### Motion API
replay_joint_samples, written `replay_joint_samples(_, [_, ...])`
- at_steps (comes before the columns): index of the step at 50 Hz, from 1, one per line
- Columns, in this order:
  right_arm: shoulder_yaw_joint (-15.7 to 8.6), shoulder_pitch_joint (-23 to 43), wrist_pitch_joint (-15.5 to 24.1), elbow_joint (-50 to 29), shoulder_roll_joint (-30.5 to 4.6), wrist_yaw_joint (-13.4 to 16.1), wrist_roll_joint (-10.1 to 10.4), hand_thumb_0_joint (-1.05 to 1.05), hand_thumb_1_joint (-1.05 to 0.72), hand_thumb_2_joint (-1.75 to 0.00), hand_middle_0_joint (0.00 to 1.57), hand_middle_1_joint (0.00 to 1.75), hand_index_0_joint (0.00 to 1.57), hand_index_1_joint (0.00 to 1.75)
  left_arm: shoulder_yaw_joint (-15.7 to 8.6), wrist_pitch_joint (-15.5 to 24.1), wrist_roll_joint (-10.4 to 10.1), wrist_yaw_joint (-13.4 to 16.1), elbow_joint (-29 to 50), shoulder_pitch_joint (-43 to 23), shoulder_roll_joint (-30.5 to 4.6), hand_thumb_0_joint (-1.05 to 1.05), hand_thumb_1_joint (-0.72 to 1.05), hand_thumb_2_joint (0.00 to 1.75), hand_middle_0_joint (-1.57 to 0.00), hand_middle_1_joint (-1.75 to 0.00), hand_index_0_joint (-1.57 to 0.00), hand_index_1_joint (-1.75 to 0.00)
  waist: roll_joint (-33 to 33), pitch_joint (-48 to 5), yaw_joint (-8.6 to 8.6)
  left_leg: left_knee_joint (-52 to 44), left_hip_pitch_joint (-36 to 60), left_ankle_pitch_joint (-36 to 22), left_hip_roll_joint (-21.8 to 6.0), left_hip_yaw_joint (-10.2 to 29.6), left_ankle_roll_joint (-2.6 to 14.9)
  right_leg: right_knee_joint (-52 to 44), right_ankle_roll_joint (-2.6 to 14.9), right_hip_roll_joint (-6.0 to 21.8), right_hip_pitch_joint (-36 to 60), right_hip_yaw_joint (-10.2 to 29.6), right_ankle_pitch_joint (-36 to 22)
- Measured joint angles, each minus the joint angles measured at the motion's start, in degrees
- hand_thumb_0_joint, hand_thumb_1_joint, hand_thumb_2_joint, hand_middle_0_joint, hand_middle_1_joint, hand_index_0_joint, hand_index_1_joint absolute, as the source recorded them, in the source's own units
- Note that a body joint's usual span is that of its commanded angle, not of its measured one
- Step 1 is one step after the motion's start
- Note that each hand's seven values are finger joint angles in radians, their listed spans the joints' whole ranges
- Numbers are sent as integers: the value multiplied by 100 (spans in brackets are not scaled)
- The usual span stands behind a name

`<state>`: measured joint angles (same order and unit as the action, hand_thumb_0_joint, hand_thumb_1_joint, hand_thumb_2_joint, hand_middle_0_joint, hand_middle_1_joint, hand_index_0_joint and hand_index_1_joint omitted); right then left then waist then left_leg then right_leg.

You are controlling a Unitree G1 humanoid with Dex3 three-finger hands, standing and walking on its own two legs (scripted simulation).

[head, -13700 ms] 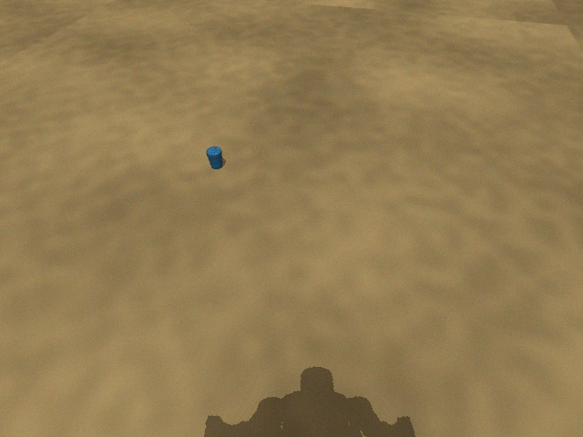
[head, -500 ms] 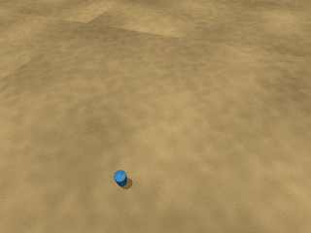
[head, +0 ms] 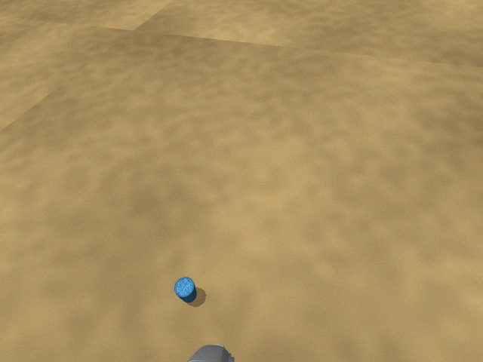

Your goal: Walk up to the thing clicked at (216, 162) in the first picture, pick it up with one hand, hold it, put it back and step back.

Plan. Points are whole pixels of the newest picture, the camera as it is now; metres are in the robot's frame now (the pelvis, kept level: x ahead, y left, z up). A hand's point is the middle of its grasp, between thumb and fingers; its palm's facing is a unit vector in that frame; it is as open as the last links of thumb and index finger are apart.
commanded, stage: walk up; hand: left
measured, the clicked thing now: (186, 291) +0.47 +0.31 -0.73
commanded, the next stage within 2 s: none
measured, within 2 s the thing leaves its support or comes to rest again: neither
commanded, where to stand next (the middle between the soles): +0.10 +0.05 m, yaw +2 degrees
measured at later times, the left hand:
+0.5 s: hand out of the picture +0.14 +0.29 -0.17, palm faces -0.01 -0.91 -0.41, open 7.4 cm
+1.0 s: hand out of the picture +0.11 +0.31 -0.16, palm faces +0.06 -0.93 -0.37, open 7.4 cm
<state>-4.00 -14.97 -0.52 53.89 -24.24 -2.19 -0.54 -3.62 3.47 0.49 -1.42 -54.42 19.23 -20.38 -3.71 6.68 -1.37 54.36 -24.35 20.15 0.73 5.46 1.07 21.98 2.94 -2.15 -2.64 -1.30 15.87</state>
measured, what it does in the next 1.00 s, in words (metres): steps on the spot: left foot, then right foot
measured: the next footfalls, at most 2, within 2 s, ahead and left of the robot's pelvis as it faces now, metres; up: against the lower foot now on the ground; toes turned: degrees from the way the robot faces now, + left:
left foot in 0.18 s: +0.20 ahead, +0.14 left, +0.00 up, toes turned +2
right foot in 0.52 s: +0.10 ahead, -0.09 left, +0.00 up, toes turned +1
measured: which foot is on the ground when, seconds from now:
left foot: up 0.00-0.16, down 0.18-0.54, up 0.56-0.84, down 0.86-1.00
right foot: down 0.00-0.22, up 0.24-0.50, down 0.52-1.00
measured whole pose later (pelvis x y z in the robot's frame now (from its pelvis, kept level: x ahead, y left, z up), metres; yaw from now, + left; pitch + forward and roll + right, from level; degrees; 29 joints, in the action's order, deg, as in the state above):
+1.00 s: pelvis +0.04 +0.04 -0.02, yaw +3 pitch -3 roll +1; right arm -1.3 -12.8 0.0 53.7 -19.3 -0.8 -1.1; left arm -2.8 -1.5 0.5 -0.2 -51.8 12.4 -22.3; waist 2.1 4.8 -0.3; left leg 34.3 -11.2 20.5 0.3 3.1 -0.4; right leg 46.6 1.1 2.0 -18.5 0.6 30.2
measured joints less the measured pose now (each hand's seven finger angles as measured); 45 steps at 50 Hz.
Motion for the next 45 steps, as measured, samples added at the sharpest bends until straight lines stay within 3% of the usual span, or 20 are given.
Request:
replay_joint_samples(4, [7, 173, -46, -134, 56, 1, -18, 1, -91, -90, 20, 30, 20, 30, 65, -30, 7, 92, 191, -57, 6, 1, 90, 90, -21, -30, -20, -30, -5, 170, -5, -951, -162, -495, -135, -85, -68, 90, -39, -9, 191, -84, 251])
replay_joint_samples(9, [78, 400, -21, -111, 251, 26, -34, 1, -91, -90, 20, 30, 20, 30, 160, -131, -43, 165, 326, -278, -56, 1, 90, 90, -21, -30, -20, -30, 123, 216, -45, -2129, 246, -1320, -211, -462, 56, 871, -133, 15, 120, -198, 967])
replay_joint_samples(11, [105, 574, 20, -123, 434, 67, -58, 1, -91, -90, 20, 30, 21, 30, 159, -200, -118, 209, 277, -499, -100, 1, 90, 90, -21, -30, -20, -30, 456, 344, -59, -2100, 347, -1161, -3, -617, 18, 1655, -161, 270, -146, -89, 1147])
replay_joint_samples(15, [213, 866, 75, -341, 559, 153, 32, 1, -91, -90, 20, 30, 21, 30, 253, -315, -231, 269, 294, -850, 9, 1, 90, 90, -21, -30, -20, -30, 393, 486, 46, -2106, 420, -1105, -93, -578, 106, 3514, -157, -59, -1052, 355, 1781])
replay_joint_samples(17, [262, 962, 19, -400, 610, 181, 38, 1, -91, -90, 21, 30, 21, 30, 275, -337, -234, 234, 312, -896, 5, 1, 90, 90, -21, -30, -20, -30, 421, 390, 37, -2241, 476, -1139, -114, -644, 87, 3641, -116, -15, -1311, 475, 1816])
replay_joint_samples(20, [269, 1102, -61, -495, 602, 168, -15, 1, -90, -90, 21, 30, 21, 30, 271, -343, -219, 213, 292, -907, -26, 1, 90, 90, -21, -30, -20, -30, 407, 290, 44, -2230, 459, -1105, -136, -735, 81, 3210, -187, 156, -1456, 451, 1705])
replay_joint_samples(23, [209, 1210, -148, -637, 513, 126, -55, 1, -90, -90, 21, 30, 21, 30, 208, -330, -165, 244, 262, -875, -73, 1, 90, 90, -21, -30, -20, -30, 312, 283, 66, -2035, 329, -1025, -189, -787, 66, 2681, -261, 235, -1505, 281, 1528])
replay_joint_samples(27, [82, 1240, -321, -741, 293, 99, -22, 1, -90, -90, 21, 30, 21, 30, 84, -282, -28, 285, 250, -702, -116, 1, 90, 90, -21, -30, -20, -30, 52, 288, 46, -1470, 14, -797, -315, -755, -33, 1879, -209, 154, -1367, 24, 499])
replay_joint_samples(29, [-5, 1181, -436, -684, 207, 138, 8, 1, -90, -90, 21, 30, 21, 30, 71, -289, 94, 281, 269, -580, -95, 1, 90, 90, -21, -30, -20, -30, -44, 262, 44, -785, -222, 144, -70, -403, -32, 2007, -174, 182, -1436, -26, 567])
replay_joint_samples(31, [-55, 1072, -529, -633, 143, 164, 10, 1, -90, -90, 21, 30, 21, 30, 69, -298, 149, 278, 300, -467, -94, 1, 90, 90, -21, -30, -20, -30, 23, 244, -83, 278, -426, 760, 306, -121, -28, 1989, -139, 302, -1487, 109, 552])
replay_joint_samples(33, [-109, 948, -525, -607, 56, 159, 33, 1, -91, -90, 20, 30, 21, 30, 51, -313, 147, 287, 306, -397, -54, 1, 90, 90, -21, -30, -20, -30, -11, 233, -93, 1093, -527, 782, 518, 144, -51, 1783, -155, 377, -1487, 144, 413])
replay_joint_samples(35, [-139, 772, -469, -582, -18, 160, 70, 1, -91, -90, 20, 30, 21, 30, 35, -330, 147, 285, 326, -395, -29, 1, 90, 90, -21, -30, -20, -30, -79, 207, -45, 1376, -465, 652, 539, 303, -123, 1573, -190, 427, -1493, 87, 278])
replay_joint_samples(38, [-90, 496, -410, -426, -76, 173, 87, 1, -91, -90, 20, 30, 21, 30, 27, -286, 177, 270, 465, -434, -34, 1, 90, 90, -21, -30, -20, -30, -116, 177, -31, 732, -9, 640, 298, 253, -208, 1443, -226, 488, -1492, -9, 202])
replay_joint_samples(42, [26, 255, -317, -157, 15, 165, 27, 1, -91, -90, 20, 30, 20, 30, 15, -253, 175, 205, 671, -519, -111, 1, 90, 90, -21, -30, -20, -30, 18, 100, -5, -1207, 836, 866, -29, -94, -209, 1713, -299, 634, -1560, -177, 362])
replay_joint_samples(44, [63, 303, -210, -26, 176, 186, -12, 1, -91, -90, 20, 30, 21, 30, 9, -301, 102, 178, 670, -601, -215, 1, 90, 90, -21, -30, -20, -30, 318, 187, -44, -1893, 1186, 60, 73, -279, -222, 2041, -376, 792, -1621, -65, 514])
replay_joint_samples(45, [95, 352, -160, 17, 295, 194, -33, 1, -91, -90, 20, 30, 21, 30, -2, -351, 64, 181, 620, -624, -263, 1, 90, 90, -21, -30, -20, -30, 543, 232, -95, -1973, 1306, -22, 172, -410, -226, 2169, -358, 879, -1638, 86, 540])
